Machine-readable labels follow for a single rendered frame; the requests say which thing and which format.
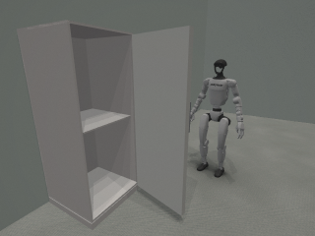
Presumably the right robot hand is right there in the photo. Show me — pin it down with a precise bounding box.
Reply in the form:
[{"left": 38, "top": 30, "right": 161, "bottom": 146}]
[{"left": 190, "top": 112, "right": 195, "bottom": 124}]

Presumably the left robot upper arm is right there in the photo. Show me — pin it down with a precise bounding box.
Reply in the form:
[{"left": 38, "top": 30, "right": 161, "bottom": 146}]
[{"left": 227, "top": 79, "right": 240, "bottom": 104}]

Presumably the robot right forearm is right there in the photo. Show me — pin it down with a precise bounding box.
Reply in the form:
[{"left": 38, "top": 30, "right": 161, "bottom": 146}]
[{"left": 191, "top": 95, "right": 203, "bottom": 113}]

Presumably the robot left forearm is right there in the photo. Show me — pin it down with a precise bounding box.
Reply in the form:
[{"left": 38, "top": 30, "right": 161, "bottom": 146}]
[{"left": 235, "top": 97, "right": 243, "bottom": 122}]

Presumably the fridge door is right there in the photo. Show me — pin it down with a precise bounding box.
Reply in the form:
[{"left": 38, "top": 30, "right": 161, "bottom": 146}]
[{"left": 132, "top": 26, "right": 194, "bottom": 216}]

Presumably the right robot upper arm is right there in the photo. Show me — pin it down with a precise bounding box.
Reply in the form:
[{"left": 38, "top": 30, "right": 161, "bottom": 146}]
[{"left": 199, "top": 78, "right": 212, "bottom": 99}]

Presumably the humanoid robot head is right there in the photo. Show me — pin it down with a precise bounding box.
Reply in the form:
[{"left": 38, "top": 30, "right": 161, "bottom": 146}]
[{"left": 213, "top": 59, "right": 227, "bottom": 80}]

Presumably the left robot thigh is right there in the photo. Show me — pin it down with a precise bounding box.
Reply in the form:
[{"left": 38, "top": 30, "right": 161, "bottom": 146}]
[{"left": 217, "top": 115, "right": 231, "bottom": 150}]

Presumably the left robot hand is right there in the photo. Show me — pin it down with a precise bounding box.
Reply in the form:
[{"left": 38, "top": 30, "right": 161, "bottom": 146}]
[{"left": 235, "top": 121, "right": 245, "bottom": 139}]

